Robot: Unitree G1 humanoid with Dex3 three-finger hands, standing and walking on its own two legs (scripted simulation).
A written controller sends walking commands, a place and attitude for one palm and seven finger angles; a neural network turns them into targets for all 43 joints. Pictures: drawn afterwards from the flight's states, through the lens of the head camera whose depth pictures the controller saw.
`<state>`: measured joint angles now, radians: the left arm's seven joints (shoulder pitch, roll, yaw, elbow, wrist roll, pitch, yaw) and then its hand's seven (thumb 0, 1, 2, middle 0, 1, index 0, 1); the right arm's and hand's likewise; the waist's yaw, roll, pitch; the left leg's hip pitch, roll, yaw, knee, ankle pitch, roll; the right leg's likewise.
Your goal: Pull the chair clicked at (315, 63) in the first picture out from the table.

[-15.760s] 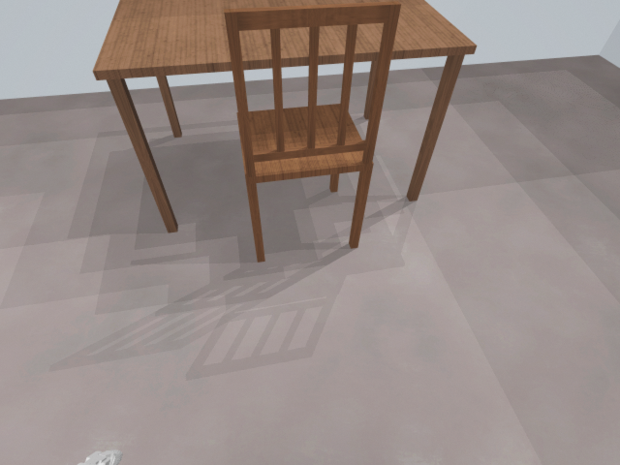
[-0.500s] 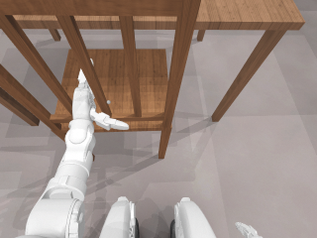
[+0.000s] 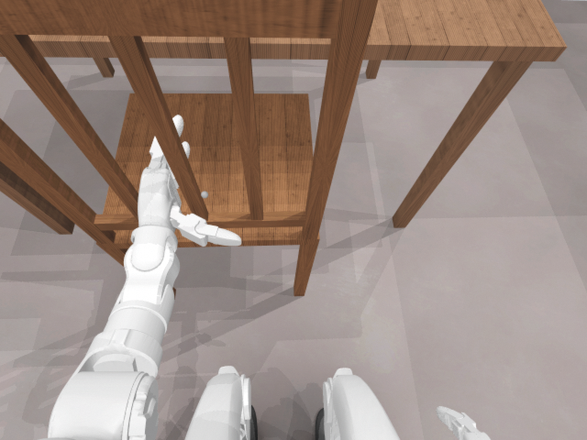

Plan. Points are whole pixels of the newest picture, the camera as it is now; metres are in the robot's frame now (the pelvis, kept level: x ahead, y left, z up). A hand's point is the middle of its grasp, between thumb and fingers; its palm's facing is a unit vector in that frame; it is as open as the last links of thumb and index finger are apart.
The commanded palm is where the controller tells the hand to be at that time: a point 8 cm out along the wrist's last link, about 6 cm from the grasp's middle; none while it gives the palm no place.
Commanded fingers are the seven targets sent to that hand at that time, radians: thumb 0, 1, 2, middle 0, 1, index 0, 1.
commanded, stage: hook a spindle and tug to test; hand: left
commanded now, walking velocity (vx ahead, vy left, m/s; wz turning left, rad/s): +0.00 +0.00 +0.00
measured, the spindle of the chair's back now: (175, 155) +0.47 +0.14 +0.06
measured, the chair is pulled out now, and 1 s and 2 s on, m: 0.00 0.01 0.09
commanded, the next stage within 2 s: step backward, pulling the chair out in 1.32 s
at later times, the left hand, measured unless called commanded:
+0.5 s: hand (200, 191) +0.44 +0.12 +0.02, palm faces +0.01 -1.00 -0.04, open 9.4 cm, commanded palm +0.42 +0.15 +0.02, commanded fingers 0.00 0.62 0.78 -0.50 -1.45 -0.50 -1.45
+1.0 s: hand (203, 198) +0.43 +0.11 +0.02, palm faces +0.00 -1.00 -0.03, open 5.1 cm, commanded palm +0.40 +0.15 +0.02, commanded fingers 0.00 0.90 0.90 -0.50 -1.45 -0.50 -1.45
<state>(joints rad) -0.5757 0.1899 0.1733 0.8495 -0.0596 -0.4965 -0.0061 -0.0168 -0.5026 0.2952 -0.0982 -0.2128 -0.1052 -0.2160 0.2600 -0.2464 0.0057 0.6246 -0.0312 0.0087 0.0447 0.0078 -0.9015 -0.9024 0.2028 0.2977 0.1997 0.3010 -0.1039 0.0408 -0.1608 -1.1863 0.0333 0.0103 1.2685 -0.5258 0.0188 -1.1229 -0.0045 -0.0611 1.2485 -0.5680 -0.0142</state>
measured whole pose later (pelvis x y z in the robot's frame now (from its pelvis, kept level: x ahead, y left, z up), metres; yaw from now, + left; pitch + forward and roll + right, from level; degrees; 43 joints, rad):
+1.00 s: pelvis +0.02 +0.00 +0.01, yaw +0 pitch +26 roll -2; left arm -0.42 0.16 0.11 0.67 -0.09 -0.46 0.02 0.01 0.77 0.79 -0.42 -1.45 -0.42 -1.45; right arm 0.27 -0.23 -0.01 0.60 -0.03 0.02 0.07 0.01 -0.90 -0.90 0.20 0.30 0.20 0.30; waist -0.08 0.04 -0.17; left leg -1.12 0.03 0.02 1.22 -0.55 0.02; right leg -1.06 0.00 -0.05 1.20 -0.58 -0.01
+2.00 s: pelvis +0.02 +0.01 +0.11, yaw -3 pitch +7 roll -1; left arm -0.34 0.15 0.00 0.86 -0.07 -0.17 0.05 0.06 0.73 0.78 -0.30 -1.14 -0.50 -1.45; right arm 0.20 -0.22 0.01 0.61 0.03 0.18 -0.09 0.01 -0.90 -0.90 0.20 0.30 0.20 0.30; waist -0.07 0.01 0.08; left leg -0.40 0.02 0.09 0.53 -0.25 0.03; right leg -0.37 0.00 0.00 0.51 -0.25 0.01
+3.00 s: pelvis -0.10 +0.02 +0.11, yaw +1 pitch +4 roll +2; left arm -0.41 0.11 -0.07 0.83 -0.04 -0.09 0.10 0.05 0.69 0.77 -0.29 -1.21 -0.50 -1.45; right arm 0.16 -0.28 -0.02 0.70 0.03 0.05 -0.12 0.01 -0.90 -0.90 0.20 0.30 0.20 0.30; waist -0.06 -0.02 0.15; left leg -0.27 0.02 -0.02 0.52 -0.31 -0.07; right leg -0.50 -0.10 -0.04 0.53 -0.08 0.03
